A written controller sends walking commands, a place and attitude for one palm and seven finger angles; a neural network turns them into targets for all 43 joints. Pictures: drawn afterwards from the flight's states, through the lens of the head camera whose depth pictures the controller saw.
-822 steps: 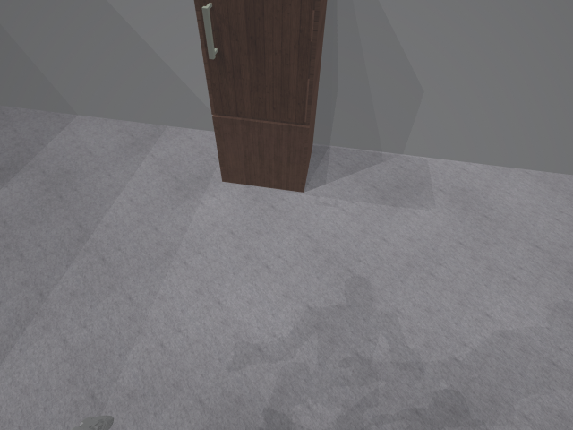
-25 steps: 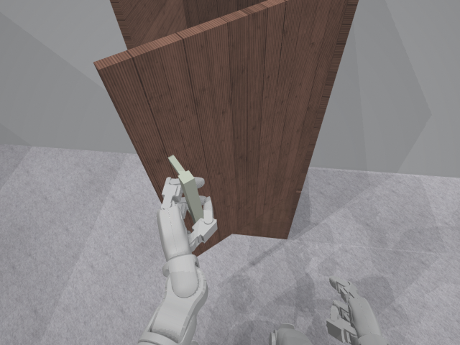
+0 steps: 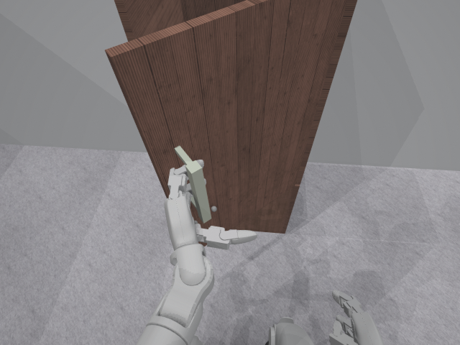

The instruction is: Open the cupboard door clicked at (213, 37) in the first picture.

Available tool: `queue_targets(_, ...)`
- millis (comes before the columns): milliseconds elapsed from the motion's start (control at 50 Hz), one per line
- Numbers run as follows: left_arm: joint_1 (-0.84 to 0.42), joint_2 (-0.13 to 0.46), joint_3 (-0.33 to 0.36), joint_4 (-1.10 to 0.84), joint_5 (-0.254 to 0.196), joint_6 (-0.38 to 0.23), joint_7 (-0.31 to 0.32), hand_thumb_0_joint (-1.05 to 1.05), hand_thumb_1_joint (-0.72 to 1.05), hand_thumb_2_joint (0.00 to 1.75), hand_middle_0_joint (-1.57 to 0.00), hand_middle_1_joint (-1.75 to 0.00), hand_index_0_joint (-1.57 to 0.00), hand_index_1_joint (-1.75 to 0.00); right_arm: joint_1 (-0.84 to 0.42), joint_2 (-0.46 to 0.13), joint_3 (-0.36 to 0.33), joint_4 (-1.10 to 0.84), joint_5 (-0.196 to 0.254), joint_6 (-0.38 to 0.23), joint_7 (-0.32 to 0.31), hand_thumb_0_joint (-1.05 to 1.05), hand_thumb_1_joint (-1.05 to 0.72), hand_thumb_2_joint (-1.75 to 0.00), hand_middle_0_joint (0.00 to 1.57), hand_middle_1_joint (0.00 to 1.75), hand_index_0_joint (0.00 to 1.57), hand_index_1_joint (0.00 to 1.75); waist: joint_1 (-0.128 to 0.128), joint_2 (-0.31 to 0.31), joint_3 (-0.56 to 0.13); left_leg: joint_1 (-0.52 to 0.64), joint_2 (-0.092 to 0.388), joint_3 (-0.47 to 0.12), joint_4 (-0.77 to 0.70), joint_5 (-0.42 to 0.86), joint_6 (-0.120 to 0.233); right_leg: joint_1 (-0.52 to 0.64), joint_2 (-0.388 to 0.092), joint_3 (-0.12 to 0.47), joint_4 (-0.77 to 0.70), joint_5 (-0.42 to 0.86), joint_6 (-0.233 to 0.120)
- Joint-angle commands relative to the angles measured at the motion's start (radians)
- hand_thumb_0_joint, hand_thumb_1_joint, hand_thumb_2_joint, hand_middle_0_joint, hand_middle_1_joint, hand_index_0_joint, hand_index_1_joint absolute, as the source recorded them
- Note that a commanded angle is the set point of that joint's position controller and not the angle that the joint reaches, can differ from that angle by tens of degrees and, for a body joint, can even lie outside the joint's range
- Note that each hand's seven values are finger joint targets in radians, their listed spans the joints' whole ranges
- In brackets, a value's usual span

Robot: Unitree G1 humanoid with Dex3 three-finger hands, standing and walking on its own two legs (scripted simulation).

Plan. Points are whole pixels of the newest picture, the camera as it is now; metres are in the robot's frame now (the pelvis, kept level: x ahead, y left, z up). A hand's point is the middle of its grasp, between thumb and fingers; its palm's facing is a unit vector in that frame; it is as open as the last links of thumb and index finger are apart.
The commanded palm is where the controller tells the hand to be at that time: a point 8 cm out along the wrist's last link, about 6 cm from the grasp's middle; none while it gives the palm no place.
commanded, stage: open thumb and fingers to let go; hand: left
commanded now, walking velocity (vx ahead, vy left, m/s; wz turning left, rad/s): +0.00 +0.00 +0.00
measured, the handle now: (194, 187) +0.37 +0.08 +0.06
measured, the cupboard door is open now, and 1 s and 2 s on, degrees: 41 45 44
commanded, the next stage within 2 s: slide the hand sideways off the handle in 0.14 s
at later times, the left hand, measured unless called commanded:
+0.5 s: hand (213, 235) +0.29 +0.04 +0.05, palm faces -0.22 -0.97 +0.00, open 16.2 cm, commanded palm +0.27 +0.09 +0.05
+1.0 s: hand (189, 254) +0.26 +0.08 +0.05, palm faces -0.13 -0.99 -0.02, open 16.2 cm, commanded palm +0.23 +0.14 +0.05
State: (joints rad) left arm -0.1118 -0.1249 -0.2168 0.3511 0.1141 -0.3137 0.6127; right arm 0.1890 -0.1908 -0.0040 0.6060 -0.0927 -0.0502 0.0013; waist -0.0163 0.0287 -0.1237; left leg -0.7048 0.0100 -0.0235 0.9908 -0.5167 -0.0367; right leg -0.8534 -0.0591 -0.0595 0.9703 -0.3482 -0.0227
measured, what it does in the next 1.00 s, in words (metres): stands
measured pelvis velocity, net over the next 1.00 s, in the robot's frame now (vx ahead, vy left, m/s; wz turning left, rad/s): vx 0.01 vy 0.01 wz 0.00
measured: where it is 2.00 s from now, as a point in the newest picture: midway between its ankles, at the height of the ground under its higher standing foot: outside the picture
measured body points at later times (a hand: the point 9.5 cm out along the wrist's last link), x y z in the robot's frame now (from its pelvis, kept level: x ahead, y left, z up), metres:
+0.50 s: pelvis +0.00 +0.02 +0.00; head +0.06 +0.00 +0.44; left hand +0.29 +0.09 +0.05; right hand +0.17 -0.21 -0.10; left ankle -0.02 +0.14 -0.68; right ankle +0.07 -0.11 -0.68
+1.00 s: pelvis +0.01 +0.01 -0.01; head +0.08 +0.00 +0.43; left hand +0.26 +0.13 +0.05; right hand +0.20 -0.21 -0.10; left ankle -0.02 +0.14 -0.67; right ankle +0.07 -0.11 -0.68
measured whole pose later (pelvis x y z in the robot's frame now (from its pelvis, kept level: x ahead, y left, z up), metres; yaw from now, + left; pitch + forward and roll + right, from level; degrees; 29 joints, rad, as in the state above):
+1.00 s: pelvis +0.01 +0.01 -0.01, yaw +0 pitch +13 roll +1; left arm 0.31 0.06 -0.21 -0.11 -0.01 -0.28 0.02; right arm 0.25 -0.22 0.02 0.41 -0.02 -0.08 -0.01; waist 0.00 0.03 -0.11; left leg -0.73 0.00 -0.02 1.08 -0.59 -0.02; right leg -0.88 -0.07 -0.05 1.06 -0.41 0.00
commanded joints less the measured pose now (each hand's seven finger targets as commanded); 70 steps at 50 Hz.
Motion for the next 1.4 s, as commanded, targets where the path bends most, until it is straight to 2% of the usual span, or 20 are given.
queue_targets(0,-0.252,-0.128,-0.038,-0.204,0.021,-0.053,0.015,0.00,-0.50,0.30,-0.19,-0.55,-0.19,-0.55,-0.077,-0.087,-0.029,-0.153,0.005,-0.048,0.001,0.00,-0.90,-0.90,0.20,0.30,0.20,0.30,-0.006,-0.105,-0.281,-0.024,-0.044,0.033,-0.149,0.156,0.032,0.323,0.030,0.012,-0.154,0.038,-0.012)
queue_targets(100,-0.264,-0.136,-0.035,-0.190,0.018,-0.040,0.028,0.00,-0.50,0.30,-0.15,-0.30,-0.15,-0.30,-0.083,-0.086,-0.027,-0.151,0.006,-0.037,0.003,0.00,-0.90,-0.90,0.20,0.30,0.20,0.30,0.001,-0.113,-0.280,-0.017,-0.042,0.026,-0.159,0.168,0.029,0.321,0.035,-0.001,-0.146,0.040,-0.016)
queue_targets(220,-0.264,-0.170,-0.067,-0.205,0.020,-0.031,0.030,0.00,-0.50,0.30,-0.15,-0.30,-0.15,-0.30,-0.085,-0.083,-0.027,-0.152,0.006,-0.034,0.015,0.00,-0.90,-0.90,0.20,0.30,0.20,0.30,0.001,-0.103,-0.293,-0.006,-0.040,0.024,-0.148,0.200,0.027,0.311,0.037,-0.011,-0.131,0.075,-0.018)
queue_targets(240,-0.245,-0.059,-0.275,-0.210,0.147,-0.067,-0.186,0.00,-0.50,0.30,-0.15,-0.30,-0.15,-0.30,0.005,-0.114,-0.029,-0.124,0.003,-0.034,0.009,0.00,-0.90,-0.90,0.20,0.30,0.20,0.30,-0.096,-0.167,-0.221,-0.004,-0.034,0.022,-0.114,0.210,0.052,0.275,0.030,0.018,-0.116,0.169,-0.016)
queue_targets(260,-0.270,0.040,-0.173,-0.308,0.110,-0.113,-0.303,0.00,-0.50,0.30,-0.15,-0.30,-0.15,-0.30,0.012,-0.116,-0.042,-0.163,0.016,-0.038,0.004,0.00,-0.90,-0.90,0.20,0.30,0.20,0.30,-0.054,-0.119,-0.335,-0.004,-0.039,0.027,-0.107,0.233,0.056,0.342,0.016,0.034,-0.094,0.222,-0.019)
queue_targets(280,-0.241,0.054,-0.181,-0.350,0.087,-0.132,-0.395,0.00,-0.50,0.30,-0.15,-0.30,-0.15,-0.30,0.006,-0.116,-0.042,-0.180,0.021,-0.042,0.000,0.00,-0.90,-0.90,0.20,0.30,0.20,0.30,-0.039,-0.091,-0.381,0.014,-0.041,0.030,-0.105,0.247,0.056,0.383,0.013,0.041,-0.080,0.255,-0.021)
queue_targets(320,-0.194,0.048,-0.194,-0.360,-0.003,-0.127,-0.562,0.00,-0.50,0.30,-0.15,-0.30,-0.15,-0.30,0.007,-0.114,-0.029,-0.212,0.049,-0.059,-0.006,0.00,-0.90,-0.90,0.20,0.30,0.20,0.30,-0.048,-0.072,-0.320,0.008,-0.044,0.027,-0.115,0.213,0.057,0.375,0.012,0.039,-0.092,0.230,-0.018)
queue_targets(340,-0.198,0.041,-0.176,-0.383,-0.061,-0.110,-0.606,0.00,-0.50,0.30,-0.15,-0.30,-0.15,-0.30,-0.004,-0.114,-0.023,-0.232,0.066,-0.063,-0.009,0.00,-0.90,-0.90,0.20,0.30,0.20,0.30,-0.045,-0.034,-0.293,0.017,-0.044,0.021,-0.129,0.198,0.053,0.353,0.015,0.032,-0.098,0.190,-0.022)
queue_targets(360,-0.186,0.023,-0.155,-0.374,-0.116,-0.090,-0.623,0.00,-0.50,0.30,-0.15,-0.30,-0.15,-0.30,-0.005,-0.109,-0.017,-0.240,0.076,-0.069,-0.014,0.00,-0.90,-0.90,0.20,0.30,0.20,0.30,-0.047,-0.061,-0.249,0.013,-0.041,0.014,-0.139,0.172,0.050,0.331,0.020,0.018,-0.108,0.142,-0.015)
queue_targets(420,-0.110,0.038,-0.065,-0.389,-0.180,-0.050,-0.587,0.00,-0.50,0.30,-0.15,-0.30,-0.15,-0.30,-0.018,-0.117,-0.012,-0.268,0.086,-0.079,-0.016,0.00,-0.90,-0.90,0.20,0.30,0.20,0.30,-0.014,-0.113,-0.221,-0.006,-0.044,0.001,-0.164,0.134,0.040,0.317,0.025,0.001,-0.115,0.046,-0.011)
queue_targets(460,-0.042,0.044,-0.053,-0.420,-0.160,-0.047,-0.539,0.00,-0.50,0.30,-0.15,-0.30,-0.15,-0.30,-0.012,-0.115,-0.013,-0.284,0.081,-0.082,-0.005,0.00,-0.90,-0.90,0.20,0.30,0.20,0.30,0.003,-0.088,-0.229,-0.001,-0.045,0.001,-0.161,0.165,0.037,0.308,0.025,-0.005,-0.093,0.066,-0.014)
queue_targets(500,-0.014,0.063,-0.052,-0.455,-0.123,-0.055,-0.501,0.00,-0.50,0.30,-0.15,-0.30,-0.15,-0.30,0.001,-0.118,-0.016,-0.293,0.072,-0.078,0.004,0.00,-0.90,-0.90,0.20,0.30,0.20,0.30,0.000,-0.123,-0.235,-0.014,-0.042,0.003,-0.144,0.184,0.038,0.307,0.024,-0.002,-0.080,0.091,-0.014)
queue_targets(560,0.072,0.088,-0.057,-0.499,-0.067,-0.068,-0.480,0.00,-0.50,0.30,-0.15,-0.30,-0.15,-0.30,0.010,-0.115,-0.022,-0.311,0.062,-0.072,0.013,0.00,-0.90,-0.90,0.20,0.30,0.20,0.30,0.013,-0.109,-0.261,-0.026,-0.042,0.012,-0.124,0.210,0.039,0.317,0.022,0.011,-0.061,0.124,-0.018)
queue_targets(640,0.112,0.118,-0.051,-0.527,-0.055,-0.049,-0.498,0.00,-0.50,0.30,-0.15,-0.30,-0.15,-0.30,-0.005,-0.118,-0.016,-0.330,0.069,-0.054,0.006,0.00,-0.90,-0.90,0.20,0.30,0.20,0.30,0.013,-0.090,-0.209,-0.058,-0.044,0.015,-0.127,0.135,0.042,0.296,0.023,0.021,-0.078,0.049,-0.019)
queue_targets(700,0.138,0.125,-0.039,-0.574,-0.081,-0.036,-0.514,0.00,-0.50,0.30,-0.15,-0.30,-0.15,-0.30,0.000,-0.115,-0.014,-0.340,0.073,-0.053,-0.004,0.00,-0.90,-0.90,0.20,0.30,0.20,0.30,0.007,-0.083,-0.215,-0.053,-0.045,0.021,-0.120,0.119,0.042,0.297,0.024,0.023,-0.084,0.037,-0.013)
queue_targets(740,0.173,0.134,-0.029,-0.624,-0.096,-0.037,-0.524,0.00,-0.50,0.30,-0.15,-0.30,-0.15,-0.30,-0.002,-0.115,-0.015,-0.346,0.075,-0.060,-0.011,0.00,-0.90,-0.90,0.20,0.30,0.20,0.30,0.011,-0.095,-0.250,-0.041,-0.046,0.016,-0.111,0.158,0.044,0.318,0.027,0.021,-0.072,0.079,-0.014)
queue_targets(800,0.245,0.144,-0.016,-0.650,-0.119,-0.039,-0.544,0.00,-0.50,0.30,-0.15,-0.30,-0.15,-0.30,0.013,-0.112,-0.014,-0.347,0.075,-0.070,-0.014,0.00,-0.90,-0.90,0.20,0.30,0.20,0.30,0.007,-0.118,-0.233,-0.054,-0.045,0.019,-0.101,0.161,0.043,0.327,0.026,0.023,-0.076,0.097,-0.007)
queue_targets(1100,0.441,0.248,0.100,-0.751,-0.179,-0.035,-0.654,0.00,-0.50,0.30,-0.15,-0.30,-0.15,-0.30,0.032,-0.123,-0.021,-0.369,0.085,-0.095,-0.033,0.00,-0.90,-0.90,0.20,0.30,0.20,0.30,0.005,-0.087,-0.219,-0.103,-0.051,0.022,-0.040,0.172,0.041,0.306,0.028,0.039,-0.048,0.109,0.000)
queue_targets(1180,0.538,0.281,0.149,-0.773,-0.203,-0.040,-0.676,0.00,-0.50,0.30,-0.15,-0.30,-0.15,-0.30,0.041,-0.126,-0.024,-0.377,0.088,-0.101,-0.034,0.00,-0.90,-0.90,0.20,0.30,0.20,0.30,0.024,-0.080,-0.245,-0.109,-0.053,0.024,-0.031,0.214,0.038,0.338,0.029,0.039,-0.032,0.160,-0.003)
queue_targets(1380,0.644,0.300,0.152,-0.844,-0.240,-0.063,-0.753,0.00,-0.50,0.30,-0.15,-0.30,-0.15,-0.30,0.047,-0.138,-0.032,-0.395,0.094,-0.120,-0.036,0.00,-0.90,-0.90,0.20,0.30,0.20,0.30,0.008,-0.047,-0.215,-0.117,-0.049,0.016,-0.005,0.207,0.039,0.274,0.034,0.026,-0.006,0.135,-0.001)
